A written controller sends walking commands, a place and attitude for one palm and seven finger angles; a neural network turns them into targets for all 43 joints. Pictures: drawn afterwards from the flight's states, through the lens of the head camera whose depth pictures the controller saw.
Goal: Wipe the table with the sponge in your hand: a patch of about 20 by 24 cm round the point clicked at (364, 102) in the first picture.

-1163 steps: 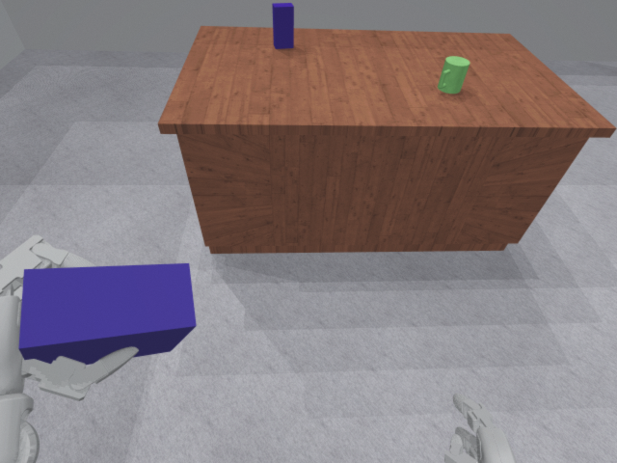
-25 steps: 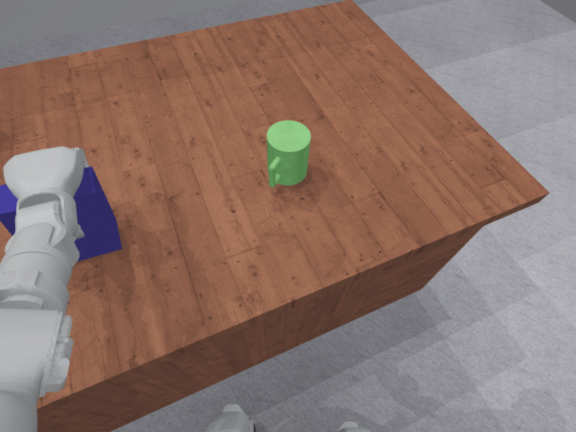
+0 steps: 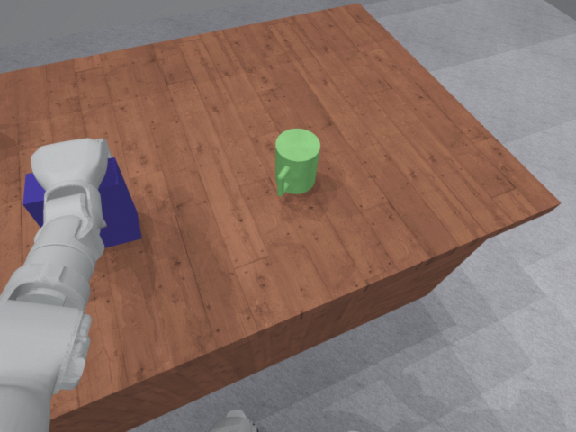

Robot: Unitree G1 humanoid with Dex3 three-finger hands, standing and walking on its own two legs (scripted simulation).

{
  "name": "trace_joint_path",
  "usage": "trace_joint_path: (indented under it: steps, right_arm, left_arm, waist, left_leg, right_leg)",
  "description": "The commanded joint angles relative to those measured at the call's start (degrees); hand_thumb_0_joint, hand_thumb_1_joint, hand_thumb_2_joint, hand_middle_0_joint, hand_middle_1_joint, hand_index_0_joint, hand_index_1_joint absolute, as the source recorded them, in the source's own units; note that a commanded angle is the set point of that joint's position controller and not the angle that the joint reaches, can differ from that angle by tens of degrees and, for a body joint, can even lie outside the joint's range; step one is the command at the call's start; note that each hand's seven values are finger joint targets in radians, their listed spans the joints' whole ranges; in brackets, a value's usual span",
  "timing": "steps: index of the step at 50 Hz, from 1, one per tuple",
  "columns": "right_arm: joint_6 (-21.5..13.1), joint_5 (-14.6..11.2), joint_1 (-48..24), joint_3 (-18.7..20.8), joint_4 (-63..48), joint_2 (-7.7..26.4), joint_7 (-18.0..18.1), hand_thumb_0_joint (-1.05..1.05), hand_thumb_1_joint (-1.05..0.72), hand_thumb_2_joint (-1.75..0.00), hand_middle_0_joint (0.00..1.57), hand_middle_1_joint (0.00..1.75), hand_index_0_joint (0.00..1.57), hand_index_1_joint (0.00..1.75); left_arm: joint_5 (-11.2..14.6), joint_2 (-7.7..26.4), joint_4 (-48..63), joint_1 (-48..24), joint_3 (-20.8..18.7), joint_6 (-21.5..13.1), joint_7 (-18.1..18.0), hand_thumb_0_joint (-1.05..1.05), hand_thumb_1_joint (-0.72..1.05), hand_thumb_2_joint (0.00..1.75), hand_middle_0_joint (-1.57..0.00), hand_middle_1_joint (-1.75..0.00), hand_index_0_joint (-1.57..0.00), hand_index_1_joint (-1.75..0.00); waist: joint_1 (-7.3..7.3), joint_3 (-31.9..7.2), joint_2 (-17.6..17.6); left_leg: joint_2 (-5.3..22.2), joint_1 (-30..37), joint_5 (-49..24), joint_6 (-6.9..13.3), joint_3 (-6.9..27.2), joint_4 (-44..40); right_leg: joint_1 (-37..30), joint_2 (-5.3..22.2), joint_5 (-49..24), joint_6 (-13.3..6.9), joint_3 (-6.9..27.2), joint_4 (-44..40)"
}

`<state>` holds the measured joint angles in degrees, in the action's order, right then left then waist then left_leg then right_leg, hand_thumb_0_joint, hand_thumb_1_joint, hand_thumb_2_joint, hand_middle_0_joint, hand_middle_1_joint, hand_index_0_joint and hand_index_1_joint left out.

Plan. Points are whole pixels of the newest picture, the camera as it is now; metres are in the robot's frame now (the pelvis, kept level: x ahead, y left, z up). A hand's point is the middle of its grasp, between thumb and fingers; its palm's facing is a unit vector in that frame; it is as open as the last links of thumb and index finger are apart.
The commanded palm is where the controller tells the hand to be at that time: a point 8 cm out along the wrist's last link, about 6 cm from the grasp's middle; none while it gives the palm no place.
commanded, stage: slide across to the middle lane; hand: left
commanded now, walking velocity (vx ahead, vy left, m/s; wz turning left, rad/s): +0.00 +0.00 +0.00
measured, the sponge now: (94, 218) +0.43 +0.32 -0.02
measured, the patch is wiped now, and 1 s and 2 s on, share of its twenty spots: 0.65 0.65 0.95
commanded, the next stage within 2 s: wipe back along the middle lane in 0.32 s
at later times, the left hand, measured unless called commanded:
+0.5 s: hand (129, 183) +0.46 +0.26 +0.03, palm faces -0.11 +0.04 -0.99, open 10.2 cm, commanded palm +0.44 +0.23 +0.07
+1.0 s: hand (136, 207) +0.42 +0.24 +0.03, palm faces -0.04 +0.00 -1.00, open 10.3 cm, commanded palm +0.38 +0.22 +0.05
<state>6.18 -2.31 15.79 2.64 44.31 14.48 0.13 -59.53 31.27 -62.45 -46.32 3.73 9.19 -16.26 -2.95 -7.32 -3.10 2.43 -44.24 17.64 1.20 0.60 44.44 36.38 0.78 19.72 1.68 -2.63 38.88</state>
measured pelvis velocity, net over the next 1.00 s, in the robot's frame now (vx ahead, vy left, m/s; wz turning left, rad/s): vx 0.03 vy -0.02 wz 0.01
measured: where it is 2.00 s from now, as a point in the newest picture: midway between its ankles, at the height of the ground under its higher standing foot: outside the picture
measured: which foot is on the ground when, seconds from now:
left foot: down 0.00-1.00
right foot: down 0.00-1.00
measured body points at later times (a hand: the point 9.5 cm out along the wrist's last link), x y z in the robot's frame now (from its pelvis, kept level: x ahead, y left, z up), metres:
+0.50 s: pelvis +0.02 -0.02 +0.01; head +0.10 -0.02 +0.45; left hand +0.46 +0.25 +0.08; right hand +0.10 -0.28 -0.13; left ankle +0.03 +0.10 -0.71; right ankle -0.02 -0.15 -0.71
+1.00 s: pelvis +0.03 -0.02 +0.01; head +0.08 -0.03 +0.46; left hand +0.42 +0.23 +0.08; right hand +0.17 -0.27 -0.11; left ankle +0.03 +0.10 -0.71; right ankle -0.02 -0.15 -0.71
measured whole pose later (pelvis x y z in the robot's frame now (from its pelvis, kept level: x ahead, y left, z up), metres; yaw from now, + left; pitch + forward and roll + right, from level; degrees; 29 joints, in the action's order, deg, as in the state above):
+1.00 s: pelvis +0.03 -0.02 +0.01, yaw +1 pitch +13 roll -2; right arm 9.9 -3.1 8.4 2.5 41.8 14.9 -1.5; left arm -58.3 17.6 -48.4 -32.4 9.1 19.8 -20.7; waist 0.2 -8.1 -3.0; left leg 2.0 -32.6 17.7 0.0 0.2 37.8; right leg 25.7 1.2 20.6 1.1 -2.5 33.9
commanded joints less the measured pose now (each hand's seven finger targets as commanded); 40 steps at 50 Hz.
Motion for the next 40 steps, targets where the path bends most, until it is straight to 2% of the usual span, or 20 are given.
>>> trace_joint_path:
  steps: [1,2,3,4,7,11,13,17,21,24,25,26,27,29,31,33,34,36,38,40]
  right_arm:
    - [-1.0,-0.1,2.5,2.7,-3.7,9.8,0.5,0.00,-0.90,-0.90,0.20,0.30,0.20,0.30]
    - [-0.9,0.0,2.2,2.7,-3.5,9.9,0.5,0.00,-0.90,-0.90,0.20,0.30,0.20,0.30]
    - [-0.9,0.0,1.8,2.6,-3.8,9.7,0.5,0.00,-0.90,-0.90,0.20,0.30,0.20,0.30]
    - [-0.9,-0.1,1.7,2.6,-3.6,9.7,0.4,0.00,-0.90,-0.90,0.20,0.30,0.20,0.30]
    - [-0.9,0.1,1.1,2.5,-3.4,9.8,0.4,0.00,-0.90,-0.90,0.20,0.30,0.20,0.30]
    - [-0.8,0.3,1.0,2.6,-4.0,9.3,-0.2,0.00,-0.90,-0.90,0.20,0.30,0.20,0.30]
    - [-0.6,0.4,0.9,2.7,-3.9,9.5,-0.2,0.00,-0.90,-0.90,0.20,0.30,0.20,0.30]
    - [-0.5,0.4,0.4,2.8,-3.6,9.1,-0.4,0.00,-0.90,-0.90,0.20,0.30,0.20,0.30]
    - [-0.3,0.4,0.5,2.6,-3.0,9.2,-0.2,0.00,-0.90,-0.90,0.20,0.30,0.20,0.30]
    - [0.0,0.5,0.2,2.6,-3.4,9.3,-0.3,0.00,-0.90,-0.90,0.20,0.30,0.20,0.30]
    - [0.1,0.3,0.0,2.6,-3.8,9.1,-0.4,0.00,-0.90,-0.90,0.20,0.30,0.20,0.30]
    - [0.3,0.3,-0.4,2.5,-3.8,9.1,-0.4,0.00,-0.90,-0.90,0.20,0.30,0.20,0.30]
    - [0.4,0.3,-0.6,2.5,-3.8,9.0,-0.6,0.00,-0.90,-0.90,0.20,0.30,0.20,0.30]
    - [0.6,0.2,-0.7,2.6,-4.3,9.4,-0.6,0.00,-0.90,-0.90,0.20,0.30,0.20,0.30]
    - [0.8,0.0,-1.3,2.5,-4.9,9.4,-0.5,0.00,-0.90,-0.90,0.20,0.30,0.20,0.30]
    - [0.9,0.0,-2.0,2.6,-5.5,9.2,-0.7,0.00,-0.90,-0.90,0.20,0.30,0.20,0.30]
    - [1.0,-0.1,-2.4,2.7,-5.8,9.1,-0.8,0.00,-0.90,-0.90,0.20,0.30,0.20,0.30]
    - [1.2,-0.3,-3.4,2.7,-6.4,8.9,-1.1,0.00,-0.90,-0.90,0.20,0.30,0.20,0.30]
    - [1.4,-0.4,-4.2,2.8,-6.7,9.0,-1.2,0.00,-0.90,-0.90,0.20,0.30,0.20,0.30]
    - [1.6,-0.5,-5.1,2.7,-7.0,9.0,-1.3,0.00,-0.90,-0.90,0.20,0.30,0.20,0.30]
  left_arm:
    - [-0.6,4.0,7.3,-20.7,0.5,1.0,-1.3,0.00,0.10,1.30,-1.20,-1.60,-1.20,-1.60]
    - [-0.7,4.9,7.2,-20.8,-0.8,1.4,-1.6,0.00,0.10,1.30,-1.20,-1.60,-1.20,-1.60]
    - [-0.4,2.3,7.9,-21.8,1.6,1.8,-1.7,0.00,0.10,1.30,-1.20,-1.60,-1.20,-1.60]
    - [-0.7,3.8,6.8,-21.3,0.1,2.3,-2.0,0.00,0.10,1.30,-1.20,-1.60,-1.20,-1.60]
    - [-0.8,4.4,6.0,-22.5,-0.8,3.1,-2.7,0.00,0.10,1.30,-1.20,-1.60,-1.20,-1.60]
    - [-0.7,0.7,6.0,-20.2,1.0,3.9,-3.1,0.00,0.10,1.30,-1.20,-1.60,-1.20,-1.60]
    - [-0.6,1.7,6.2,-20.9,0.0,4.1,-3.4,0.00,0.10,1.30,-1.20,-1.60,-1.20,-1.60]
    - [-0.1,-1.6,6.7,-22.2,2.0,4.7,-3.7,0.00,0.10,1.30,-1.20,-1.60,-1.20,-1.60]
    - [0.0,-1.2,6.1,-23.3,2.3,5.5,-3.7,0.00,0.10,1.30,-1.20,-1.60,-1.20,-1.60]
    - [0.1,0.0,5.5,-17.3,0.6,5.7,-3.1,0.00,0.10,1.30,-1.20,-1.60,-1.20,-1.60]
    - [0.3,-1.3,5.3,-14.8,1.3,5.7,-2.8,0.00,0.10,1.30,-1.20,-1.60,-1.20,-1.60]
    - [0.1,-1.5,4.6,-13.6,1.5,6.0,-2.6,0.00,0.10,1.30,-1.20,-1.60,-1.20,-1.60]
    - [0.4,-3.3,5.5,-13.5,2.5,5.7,-2.3,0.00,0.10,1.30,-1.20,-1.60,-1.20,-1.60]
    - [0.5,-1.1,5.2,-10.3,0.7,5.7,-2.1,0.00,0.10,1.30,-1.20,-1.60,-1.20,-1.60]
    - [0.7,-0.7,6.3,-7.8,0.3,5.7,-2.0,0.00,0.10,1.30,-1.20,-1.60,-1.20,-1.60]
    - [1.3,-3.0,9.1,-4.9,1.4,5.5,-1.9,0.00,0.10,1.30,-1.20,-1.60,-1.20,-1.60]
    - [1.0,-2.8,9.7,-2.5,0.9,5.6,-2.0,0.00,0.10,1.30,-1.20,-1.60,-1.20,-1.60]
    - [0.8,-5.3,11.5,0.0,2.8,6.1,-2.0,0.00,0.10,1.30,-1.20,-1.60,-1.20,-1.60]
    - [0.6,-6.5,13.0,0.9,3.7,6.8,-2.1,0.00,0.10,1.30,-1.20,-1.60,-1.20,-1.60]
    - [0.8,-6.6,13.1,4.0,3.3,7.8,-2.4,0.00,0.10,1.30,-1.20,-1.60,-1.20,-1.60]
  waist:
    - [-2.78,-17.9,-1.4]
    - [-2.31,-18.1,-1.7]
    - [-2.96,-17.4,-2.0]
    - [-2.41,-17.1,-2.0]
    - [-2.36,-17.8,-0.1]
    - [-1.74,-20.4,-0.2]
    - [-1.91,-20.8,0.7]
    - [-2.70,-20.4,1.2]
    - [-3.24,-19.9,1.3]
    - [-1.50,-21.5,1.7]
    - [-0.98,-22.0,2.4]
    - [-1.07,-20.1,2.7]
    - [-1.16,-20.3,2.3]
    - [-0.49,-19.2,5.0]
    - [0.09,-19.1,5.9]
    - [0.68,-19.4,4.7]
    - [1.37,-19.6,4.4]
    - [1.32,-17.9,4.1]
    - [1.07,-16.0,4.9]
    - [1.65,-15.3,5.9]
  left_leg:
    - [-0.5,26.0,-14.4,1.0,1.5,-6.5]
    - [-0.5,26.3,-15.4,0.8,1.8,-6.7]
    - [-0.7,26.7,-15.3,0.9,1.5,-6.8]
    - [-0.6,26.3,-14.8,0.9,1.5,-7.1]
    - [-0.7,25.8,-15.6,1.0,1.3,-7.4]
    - [-0.7,27.3,-18.7,0.8,0.6,-6.9]
    - [-0.7,27.3,-20.1,0.9,0.5,-6.5]
    - [-1.0,26.8,-20.7,1.0,-0.1,-6.4]
    - [-1.4,26.0,-20.1,1.3,-0.9,-6.2]
    - [-1.7,25.5,-22.5,1.3,-1.4,-5.8]
    - [-1.9,25.1,-22.5,1.3,-1.5,-6.0]
    - [-1.9,24.4,-22.0,1.3,-1.8,-6.1]
    - [-1.9,24.6,-22.6,1.4,-1.8,-6.2]
    - [-2.1,23.2,-21.8,1.6,-2.2,-6.2]
    - [-2.3,22.3,-21.5,1.6,-2.5,-6.5]
    - [-2.4,23.6,-23.7,1.6,-2.7,-6.4]
    - [-2.4,23.9,-24.2,1.6,-2.7,-6.6]
    - [-2.4,24.4,-24.3,1.6,-2.9,-6.9]
    - [-2.3,24.7,-24.1,1.6,-2.6,-7.1]
    - [-2.5,24.3,-23.1,1.6,-2.7,-7.7]
  right_leg:
    - [0.1,-4.3,-11.1,-4.1,-2.5,-5.9]
    - [-0.4,-4.2,-11.6,-4.3,-2.6,-5.8]
    - [0.0,-4.2,-11.6,-4.2,-2.6,-6.0]
    - [-0.4,-4.1,-11.4,-4.2,-2.6,-6.1]
    - [-2.3,-3.9,-12.7,-4.1,-2.5,-6.2]
    - [-3.7,-4.0,-15.4,-4.0,-2.6,-6.0]
    - [-4.8,-4.0,-17.2,-3.9,-2.4,-6.0]
    - [-6.0,-3.7,-20.1,-3.6,-2.1,-6.3]
    - [-7.2,-3.5,-21.9,-3.4,-1.7,-6.6]
    - [-10.6,-3.3,-26.1,-3.5,-1.5,-6.1]
    - [-11.4,-3.3,-26.4,-3.4,-1.5,-6.2]
    - [-11.3,-3.2,-26.7,-3.5,-1.5,-6.4]
    - [-11.8,-3.2,-27.7,-3.5,-1.6,-6.3]
    - [-13.1,-3.0,-28.6,-3.3,-1.3,-6.6]
    - [-14.9,-2.8,-30.0,-3.2,-1.1,-6.7]
    - [-15.8,-2.8,-32.3,-3.4,-1.4,-6.4]
    - [-16.2,-2.7,-32.5,-3.5,-1.4,-6.5]
    - [-15.7,-2.8,-32.4,-3.6,-1.5,-6.9]
    - [-14.8,-3.0,-31.3,-3.7,-1.8,-7.2]
    - [-15.3,-2.9,-30.5,-3.8,-1.9,-7.5]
